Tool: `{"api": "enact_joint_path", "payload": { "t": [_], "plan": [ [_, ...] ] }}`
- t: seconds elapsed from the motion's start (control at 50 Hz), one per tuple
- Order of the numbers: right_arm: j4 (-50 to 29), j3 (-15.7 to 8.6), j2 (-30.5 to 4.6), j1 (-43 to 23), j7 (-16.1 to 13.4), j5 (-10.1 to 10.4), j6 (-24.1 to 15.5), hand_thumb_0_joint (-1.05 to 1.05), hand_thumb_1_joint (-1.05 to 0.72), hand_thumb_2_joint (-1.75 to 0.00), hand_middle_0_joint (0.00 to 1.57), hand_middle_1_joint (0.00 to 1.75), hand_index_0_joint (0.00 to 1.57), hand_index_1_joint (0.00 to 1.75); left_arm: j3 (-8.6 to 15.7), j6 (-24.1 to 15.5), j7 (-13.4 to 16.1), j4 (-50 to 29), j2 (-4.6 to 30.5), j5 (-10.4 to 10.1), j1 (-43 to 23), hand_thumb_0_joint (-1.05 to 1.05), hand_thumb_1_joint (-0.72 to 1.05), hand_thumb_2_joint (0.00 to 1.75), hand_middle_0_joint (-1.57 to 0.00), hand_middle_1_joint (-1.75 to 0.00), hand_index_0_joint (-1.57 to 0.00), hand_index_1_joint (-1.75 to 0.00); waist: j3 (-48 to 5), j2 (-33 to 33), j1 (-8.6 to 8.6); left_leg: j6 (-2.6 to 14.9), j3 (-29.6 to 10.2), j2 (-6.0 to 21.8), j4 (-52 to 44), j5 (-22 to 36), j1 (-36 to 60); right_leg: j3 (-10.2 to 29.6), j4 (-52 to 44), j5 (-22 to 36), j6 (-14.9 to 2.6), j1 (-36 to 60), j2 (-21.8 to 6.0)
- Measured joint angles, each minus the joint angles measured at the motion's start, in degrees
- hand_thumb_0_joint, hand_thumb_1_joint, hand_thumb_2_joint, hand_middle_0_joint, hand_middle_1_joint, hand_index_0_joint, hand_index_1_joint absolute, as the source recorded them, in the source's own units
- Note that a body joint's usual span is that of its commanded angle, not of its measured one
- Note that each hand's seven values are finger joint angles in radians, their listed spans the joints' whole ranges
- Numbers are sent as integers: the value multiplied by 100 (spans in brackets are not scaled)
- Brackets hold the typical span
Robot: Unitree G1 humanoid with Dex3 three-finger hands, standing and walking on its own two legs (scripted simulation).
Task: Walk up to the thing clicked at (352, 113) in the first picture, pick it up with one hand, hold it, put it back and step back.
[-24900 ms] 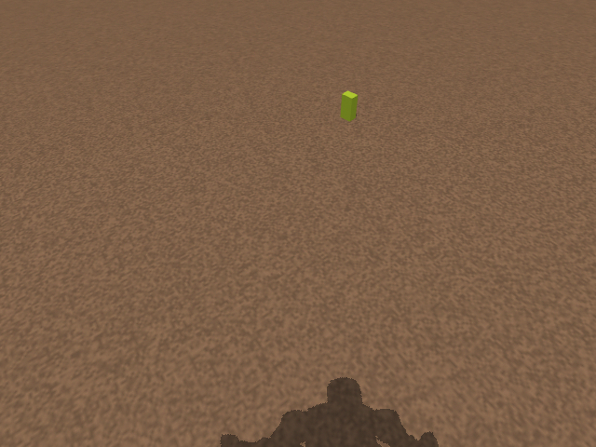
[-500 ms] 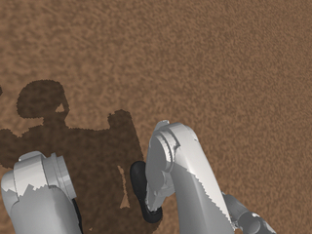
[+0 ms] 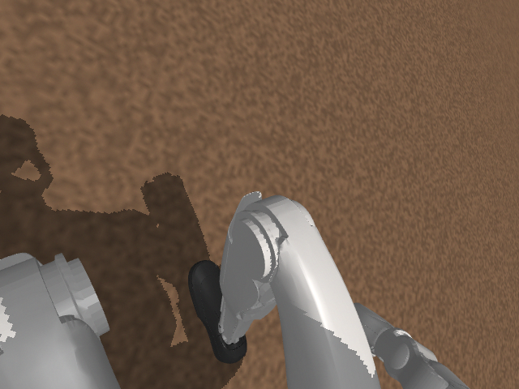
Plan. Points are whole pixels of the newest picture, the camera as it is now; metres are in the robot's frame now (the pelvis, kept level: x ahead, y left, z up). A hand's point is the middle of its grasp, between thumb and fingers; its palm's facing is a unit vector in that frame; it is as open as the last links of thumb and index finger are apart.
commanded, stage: lower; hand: left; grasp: from the side
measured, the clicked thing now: out of the picture +0.47 +0.34 -0.19
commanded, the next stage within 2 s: loosen in 0.38 s
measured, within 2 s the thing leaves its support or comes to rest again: rests again in 0.70 s
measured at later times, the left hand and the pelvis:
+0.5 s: hand out of the picture +0.46 +0.35 -0.18, palm faces +0.52 -0.85 -0.04, open 12.0 cm; pelvis +0.00 +0.00 +0.00, yaw -1 degrees
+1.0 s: hand out of the picture +0.46 +0.35 -0.17, palm faces +0.54 -0.84 -0.01, open 16.1 cm; pelvis -0.01 +0.01 +0.00, yaw -2 degrees
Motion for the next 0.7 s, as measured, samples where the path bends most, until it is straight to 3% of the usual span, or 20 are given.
{"api": "enact_joint_path", "payload": {
  "t": [0.08, 0.2, 0.32, 0.54, 0.7],
  "plan": [
    [-42, 88, -2, -101, -12, -52, 30, -1, -89, -90, 21, 30, 21, 30, -103, -61, 27, 56, 114, 94, -22, -2, -58, 96, -57, -97, -61, -94, 59, -51, -1, 12, -55, 1, 30, 24, 5, -38, -18, 46, 24, 30, 23],
    [-118, 205, -18, -180, -21, -88, 58, -1, -89, -90, 21, 30, 21, 30, -136, -142, 126, 206, 235, -1, -83, -2, -57, 96, -57, -96, -61, -93, 93, -99, -2, 39, -110, 13, 64, 32, 9, -75, -46, 88, 63, 62, 60],
    [-159, 302, -14, -233, -43, -113, 79, -1, -88, -90, 21, 30, 21, 30, -324, -159, 131, 270, 291, 85, -64, -2, -56, 95, -56, -95, -60, -92, 116, -130, -12, 57, -144, 20, 64, 10, 32, -100, -87, 84, 89, 109, 82],
    [-189, 420, -33, -371, -61, -171, 113, -1, -88, -90, 21, 30, 21, 30, -299, -303, 270, 333, 340, 30, -33, -2, -55, 93, -57, -93, -62, -91, 167, -203, -20, 6, -245, 13, 57, -15, 106, -173, -135, 97, 69, 178, 102],
    [-152, 432, -20, -431, -85, -179, 88, -1, -90, -89, 21, 30, 21, 30, -224, -390, 267, 359, 328, -167, -64, -1, -44, 71, -61, -79, -65, -76, 143, -215, -14, 29, -250, 30, 67, -17, 115, -174, -148, 114, 92, 192, 123]
  ]
}}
